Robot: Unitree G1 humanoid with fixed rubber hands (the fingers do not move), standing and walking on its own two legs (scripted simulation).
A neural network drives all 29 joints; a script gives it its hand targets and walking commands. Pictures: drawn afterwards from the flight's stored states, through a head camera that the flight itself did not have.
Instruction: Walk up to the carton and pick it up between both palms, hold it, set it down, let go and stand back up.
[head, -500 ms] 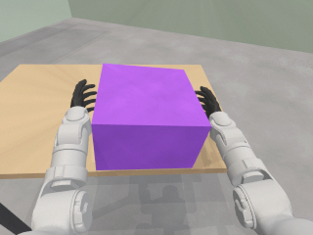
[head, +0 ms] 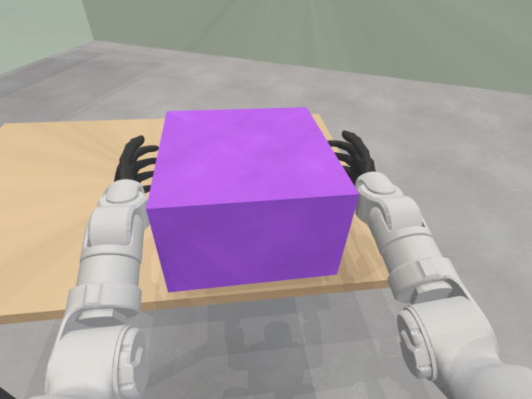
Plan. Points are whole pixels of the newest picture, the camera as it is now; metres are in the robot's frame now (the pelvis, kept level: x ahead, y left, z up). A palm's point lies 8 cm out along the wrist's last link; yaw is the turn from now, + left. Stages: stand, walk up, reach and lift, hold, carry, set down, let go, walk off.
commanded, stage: reach and lift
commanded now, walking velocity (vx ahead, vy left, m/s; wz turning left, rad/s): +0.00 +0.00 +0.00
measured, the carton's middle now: (246, 187) +0.42 +0.02 +0.14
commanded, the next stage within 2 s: hold in 0.82 s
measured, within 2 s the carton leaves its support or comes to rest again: neither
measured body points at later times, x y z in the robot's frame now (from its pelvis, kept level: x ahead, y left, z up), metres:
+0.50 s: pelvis +0.00 +0.00 +0.00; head -0.06 +0.00 +0.45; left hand +0.39 +0.19 +0.20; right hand +0.39 -0.16 +0.19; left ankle +0.02 +0.13 -0.75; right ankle +0.03 -0.13 -0.75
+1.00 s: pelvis +0.00 +0.00 +0.00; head -0.09 +0.00 +0.44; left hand +0.37 +0.19 +0.22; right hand +0.38 -0.17 +0.21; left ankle +0.02 +0.13 -0.75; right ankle +0.03 -0.13 -0.75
